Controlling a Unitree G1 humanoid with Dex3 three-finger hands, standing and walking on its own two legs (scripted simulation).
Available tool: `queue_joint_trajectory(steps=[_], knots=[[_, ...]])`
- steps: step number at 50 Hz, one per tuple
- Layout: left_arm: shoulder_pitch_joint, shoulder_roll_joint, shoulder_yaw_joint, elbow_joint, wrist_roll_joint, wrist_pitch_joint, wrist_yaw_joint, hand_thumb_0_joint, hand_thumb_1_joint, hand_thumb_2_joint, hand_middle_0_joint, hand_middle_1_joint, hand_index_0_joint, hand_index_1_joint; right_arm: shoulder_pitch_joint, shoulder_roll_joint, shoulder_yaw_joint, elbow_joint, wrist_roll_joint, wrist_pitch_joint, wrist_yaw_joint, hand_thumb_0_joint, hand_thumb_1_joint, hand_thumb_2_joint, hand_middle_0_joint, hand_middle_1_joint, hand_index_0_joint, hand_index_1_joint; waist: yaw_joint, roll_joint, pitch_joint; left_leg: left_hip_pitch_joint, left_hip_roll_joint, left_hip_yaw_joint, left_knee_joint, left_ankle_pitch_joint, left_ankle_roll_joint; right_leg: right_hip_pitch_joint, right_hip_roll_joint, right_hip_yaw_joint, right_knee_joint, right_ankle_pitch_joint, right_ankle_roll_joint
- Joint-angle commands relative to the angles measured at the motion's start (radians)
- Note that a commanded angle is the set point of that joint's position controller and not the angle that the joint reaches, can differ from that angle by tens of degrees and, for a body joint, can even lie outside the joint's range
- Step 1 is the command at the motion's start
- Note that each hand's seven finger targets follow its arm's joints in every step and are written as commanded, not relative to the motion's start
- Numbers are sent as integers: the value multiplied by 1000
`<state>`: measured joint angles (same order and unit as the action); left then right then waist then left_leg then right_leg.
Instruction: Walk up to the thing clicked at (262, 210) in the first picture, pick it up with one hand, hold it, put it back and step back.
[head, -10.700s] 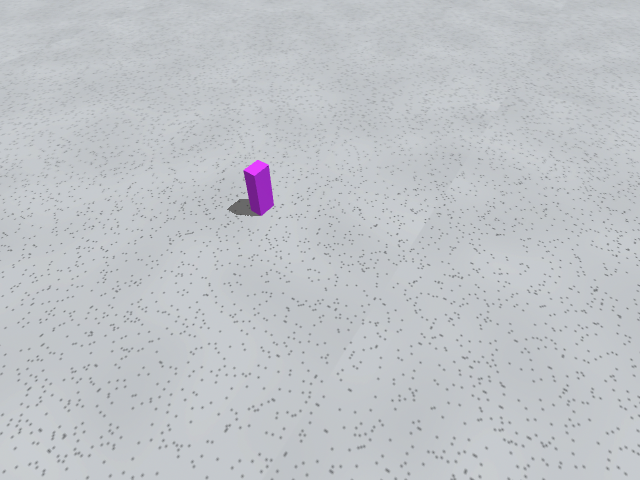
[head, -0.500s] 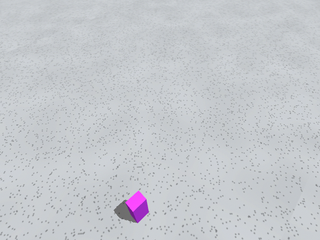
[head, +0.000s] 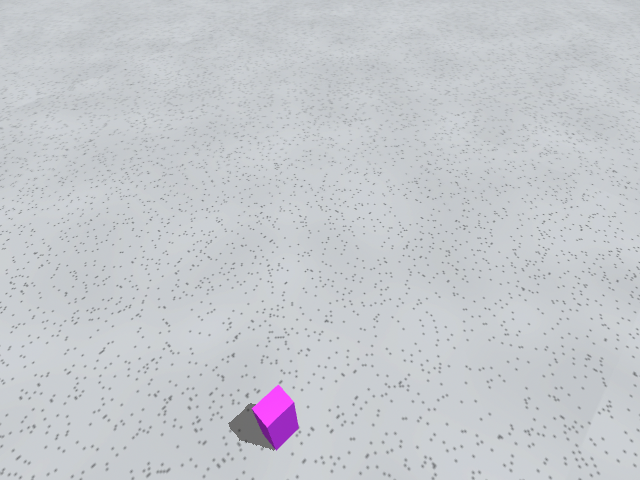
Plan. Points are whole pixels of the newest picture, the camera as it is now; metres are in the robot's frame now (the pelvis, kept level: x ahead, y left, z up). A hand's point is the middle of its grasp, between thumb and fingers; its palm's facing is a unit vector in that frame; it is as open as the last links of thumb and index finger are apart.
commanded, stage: go down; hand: left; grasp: from the side
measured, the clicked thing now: (277, 419) +0.38 +0.15 -0.67
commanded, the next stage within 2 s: none
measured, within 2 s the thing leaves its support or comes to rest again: neither
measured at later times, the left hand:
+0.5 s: hand out of the picture +0.14 +0.27 -0.17, palm faces +0.05 -0.94 -0.34, open 14.4 cm
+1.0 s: hand out of the picture +0.13 +0.28 -0.20, palm faces +0.06 -0.95 -0.31, open 17.1 cm
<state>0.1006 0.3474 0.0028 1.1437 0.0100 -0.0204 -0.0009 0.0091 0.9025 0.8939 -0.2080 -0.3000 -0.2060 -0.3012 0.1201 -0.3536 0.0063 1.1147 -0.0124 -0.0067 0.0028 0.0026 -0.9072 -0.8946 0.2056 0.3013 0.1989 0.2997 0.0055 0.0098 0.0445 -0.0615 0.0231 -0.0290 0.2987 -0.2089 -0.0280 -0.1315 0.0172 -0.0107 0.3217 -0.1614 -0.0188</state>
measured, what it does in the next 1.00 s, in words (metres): lowers itself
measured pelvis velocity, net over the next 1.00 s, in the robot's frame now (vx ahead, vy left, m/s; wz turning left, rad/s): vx -0.01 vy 0.03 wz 0.00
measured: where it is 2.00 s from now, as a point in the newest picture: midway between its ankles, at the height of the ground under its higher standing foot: outside the picture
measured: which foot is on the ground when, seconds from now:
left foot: down 0.00-1.00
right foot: down 0.00-1.00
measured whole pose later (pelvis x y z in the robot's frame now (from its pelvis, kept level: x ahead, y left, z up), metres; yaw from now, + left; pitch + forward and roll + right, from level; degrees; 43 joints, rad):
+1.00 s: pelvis -0.01 +0.03 -0.09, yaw +0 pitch +16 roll -3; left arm 0.34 0.31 0.17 0.29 0.01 0.30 -0.02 0.00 -0.47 0.06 -0.11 -0.07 -0.08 -0.09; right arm 0.23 -0.23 0.00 0.53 0.01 -0.16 -0.07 0.01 -0.84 -0.88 0.21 0.30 0.20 0.30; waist -0.04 0.00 -0.14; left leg -0.83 0.00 -0.05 1.11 -0.56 0.01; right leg -0.86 0.00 -0.03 1.03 -0.46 0.02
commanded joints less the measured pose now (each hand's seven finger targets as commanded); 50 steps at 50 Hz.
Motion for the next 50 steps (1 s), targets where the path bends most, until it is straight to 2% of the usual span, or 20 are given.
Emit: queue_joint_trajectory(steps=[1,4,5,6,7,8,9,10,11,13,15,17,21,25,27,33,37,42,48,50], knots=[[-41,223,42,-63,-5,-16,10,0,900,900,-200,-300,-200,-301,-18,-206,-38,-59,2,-20,-14,0,-900,-900,200,300,200,300,-8,-5,-71,-33,109,-68,-40,154,43,59,-143,112,-31,182,-9],[-33,216,40,-63,-2,-15,10,0,820,820,-120,-220,-120,-221,-31,-213,-40,-60,2,-20,-14,0,-896,-891,207,295,202,295,-2,4,-70,-34,108,-68,-38,132,45,56,-142,110,-38,162,-9],[-384,54,47,-414,-57,-105,23,0,740,740,-58,-140,-40,-141,-32,-42,4,-332,66,-72,-34,0,-976,-936,198,300,199,300,-131,9,15,-187,-36,65,52,28,44,-179,-26,18,27,66,16],[-532,133,75,-430,-54,-105,31,0,660,660,-34,-60,-7,-61,-12,-76,-6,-308,66,-79,-44,0,-1011,-936,198,301,199,301,-89,0,-55,-187,-42,60,70,-10,47,-115,-30,10,43,3,20],[-255,192,130,-110,-34,-47,37,0,580,580,-27,-2,0,-25,48,-92,-8,-249,64,-63,-48,0,-1025,-941,198,301,199,301,-71,-69,-22,-235,-50,61,94,-37,53,-131,-23,-1,46,-50,19],[-189,182,143,-86,-26,-34,19,0,500,500,-29,-44,-11,-57,48,-94,-24,-290,60,-53,-44,0,-988,-930,199,301,199,301,-35,-66,-12,-274,-43,66,134,-25,51,-156,-21,-8,79,-61,14],[-208,190,139,-129,-9,-33,8,0,420,420,-12,-86,-5,-90,69,-92,-42,-308,52,-54,-49,0,-1002,-934,199,301,199,301,-33,-66,-82,-282,-49,65,164,0,53,-160,-23,-3,109,-33,13],[-318,291,193,-242,11,-53,7,0,353,340,-17,-51,-7,-58,82,-97,-61,-326,45,-65,-57,0,-986,-929,199,301,199,301,-20,-25,-201,-271,-47,58,180,24,49,-121,-34,7,140,10,16],[-246,287,219,-204,22,-44,-1,0,286,260,-16,-55,-5,-64,86,-91,-69,-355,41,-74,-54,0,-960,-922,199,301,200,301,-23,-3,-255,-301,-53,56,217,47,46,-116,-35,6,183,49,16],[-43,221,221,-128,52,-7,-21,0,227,219,-24,-52,-14,-59,123,-78,-79,-377,28,-74,-42,0,-934,-915,199,301,200,301,13,-18,-286,-375,-60,50,276,77,43,-122,-35,8,247,86,10],[-75,250,256,-282,55,17,-13,0,146,193,-39,-56,-27,-64,107,-74,-86,-440,32,-79,-47,0,-929,-912,199,301,199,301,33,46,-396,-335,-68,53,275,110,35,-67,-32,15,253,123,5],[-46,191,221,-292,52,76,-8,0,16,152,-58,-52,-44,-61,85,-68,-76,-475,38,-81,-48,0,-906,-904,199,300,200,300,18,45,-308,-367,-61,45,274,88,31,-130,-23,3,247,79,2],[-86,167,204,-378,45,152,-11,0,-228,130,-71,-32,-40,-59,57,-63,-77,-537,40,-99,-49,0,-884,-900,199,301,199,301,-13,-14,-217,-449,-42,31,332,-31,37,-287,-9,-11,285,-65,3],[-13,130,205,-477,30,176,-19,0,-371,126,-68,-85,-41,-110,98,-56,-77,-576,43,-131,-50,0,-838,-888,200,301,200,301,-23,-28,-255,-502,-35,24,405,-27,39,-330,-3,-23,362,-68,4],[-59,163,224,-591,31,170,-20,0,-422,113,-74,-83,-44,-111,104,-57,-85,-595,40,-145,-54,0,-839,-888,200,301,200,301,-32,8,-315,-505,-31,20,452,10,35,-365,-4,-21,416,-29,2],[75,165,241,-766,33,192,-10,0,-462,89,-92,-93,-65,-117,99,-45,-80,-635,37,-176,-69,0,-856,-891,200,301,199,301,-27,54,-347,-541,-24,8,523,22,26,-435,-7,-19,501,-39,-5],[173,149,234,-872,30,239,-13,0,-510,53,-106,-86,-83,-104,116,-52,-82,-655,31,-177,-79,0,-855,-889,200,300,199,300,-32,106,-383,-532,-13,-8,558,132,14,-459,-5,-29,555,22,-8],[201,119,225,-941,17,284,-4,0,-512,72,-96,-79,-69,-102,101,-37,-71,-691,29,-191,-88,0,-830,-884,200,301,200,300,-48,74,-341,-618,-10,-23,596,27,22,-531,-5,-38,578,-56,-4],[274,114,239,-1027,2,297,-12,0,-455,65,-89,-51,-64,-72,118,-42,-75,-719,25,-199,-88,0,-822,-882,200,300,200,300,-43,113,-372,-634,2,-50,623,57,12,-593,0,-45,647,-73,-8],[295,119,248,-1044,-3,297,-12,0,-433,67,-87,-42,-60,-65,129,-42,-75,-720,25,-203,-88,0,-838,-887,200,301,200,301,-45,107,-417,-630,7,-54,649,130,12,-591,0,-48,673,-31,-9]])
